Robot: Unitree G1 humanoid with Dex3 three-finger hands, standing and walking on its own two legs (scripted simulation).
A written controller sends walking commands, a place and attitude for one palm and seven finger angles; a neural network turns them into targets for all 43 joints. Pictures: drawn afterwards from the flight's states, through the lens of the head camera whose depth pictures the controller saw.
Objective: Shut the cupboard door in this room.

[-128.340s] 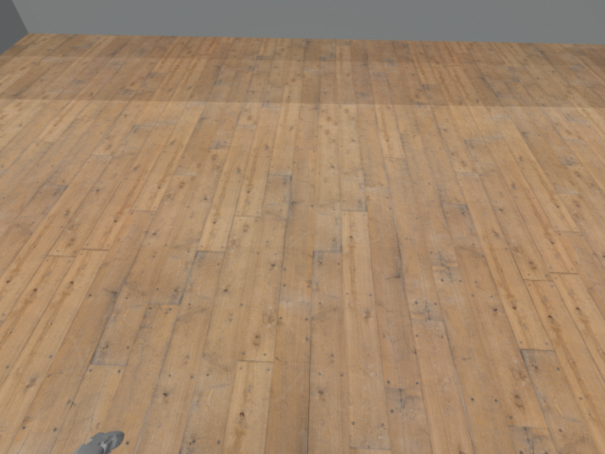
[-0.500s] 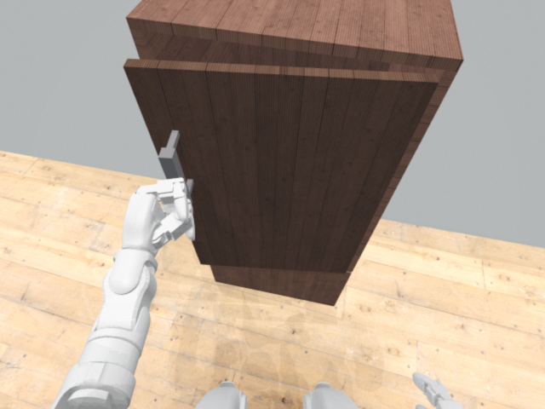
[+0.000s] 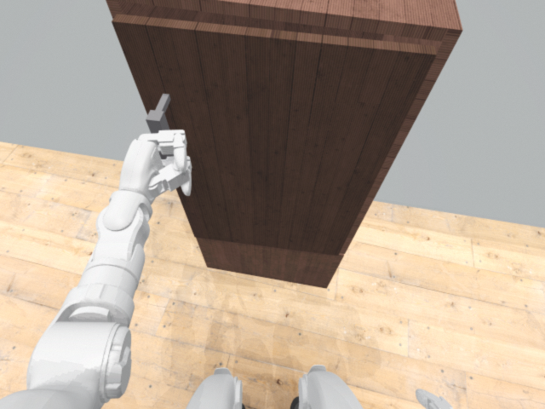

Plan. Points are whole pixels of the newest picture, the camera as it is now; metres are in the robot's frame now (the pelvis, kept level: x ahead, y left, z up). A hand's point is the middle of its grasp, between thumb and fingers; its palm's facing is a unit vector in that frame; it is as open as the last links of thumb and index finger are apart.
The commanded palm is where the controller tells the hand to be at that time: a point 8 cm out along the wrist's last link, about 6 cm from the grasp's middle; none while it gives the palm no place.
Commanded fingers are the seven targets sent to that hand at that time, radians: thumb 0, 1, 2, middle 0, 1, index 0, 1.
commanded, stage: push the door shut along its arc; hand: left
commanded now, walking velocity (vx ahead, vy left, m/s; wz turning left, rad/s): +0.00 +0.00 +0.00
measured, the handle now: (170, 138) +0.52 +0.16 +0.06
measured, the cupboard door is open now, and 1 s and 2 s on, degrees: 3 0 0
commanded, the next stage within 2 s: pull the fist back off the door in 0.52 s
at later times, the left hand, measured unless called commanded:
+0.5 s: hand (187, 165) +0.46 +0.12 +0.07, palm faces -0.26 -0.96 -0.05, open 3.2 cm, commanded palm +0.49 +0.14 +0.07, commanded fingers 0.00 0.90 0.90 -1.30 -1.50 -1.30 -1.50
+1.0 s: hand (203, 161) +0.46 +0.10 +0.07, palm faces -0.04 -1.00 -0.06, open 3.2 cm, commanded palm +0.44 +0.14 +0.07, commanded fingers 0.00 0.90 0.90 -1.30 -1.50 -1.30 -1.50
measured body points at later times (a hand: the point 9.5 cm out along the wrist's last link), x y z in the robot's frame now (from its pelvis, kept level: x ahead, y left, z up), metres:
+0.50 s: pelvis -0.02 +0.01 -0.02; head +0.08 +0.03 +0.42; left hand +0.46 +0.18 +0.07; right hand +0.03 -0.26 -0.13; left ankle +0.03 +0.10 -0.66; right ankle +0.03 -0.10 -0.66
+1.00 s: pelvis -0.04 +0.01 -0.02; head +0.06 +0.02 +0.42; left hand +0.46 +0.15 +0.07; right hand -0.01 -0.25 -0.13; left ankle +0.03 +0.10 -0.66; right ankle +0.03 -0.10 -0.66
